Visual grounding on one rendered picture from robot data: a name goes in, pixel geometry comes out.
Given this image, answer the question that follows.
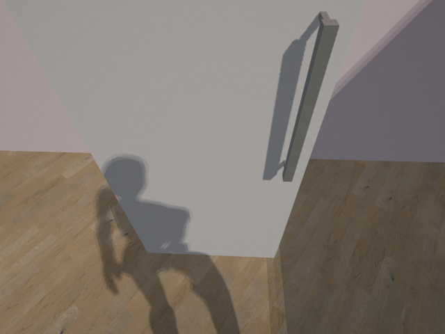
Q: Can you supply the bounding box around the fridge door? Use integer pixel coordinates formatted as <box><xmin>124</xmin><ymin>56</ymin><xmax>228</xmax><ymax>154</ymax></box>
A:
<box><xmin>3</xmin><ymin>0</ymin><xmax>362</xmax><ymax>258</ymax></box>

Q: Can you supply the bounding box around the handle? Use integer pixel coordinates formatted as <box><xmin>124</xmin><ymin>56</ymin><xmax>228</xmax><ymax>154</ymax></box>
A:
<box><xmin>282</xmin><ymin>11</ymin><xmax>339</xmax><ymax>182</ymax></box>

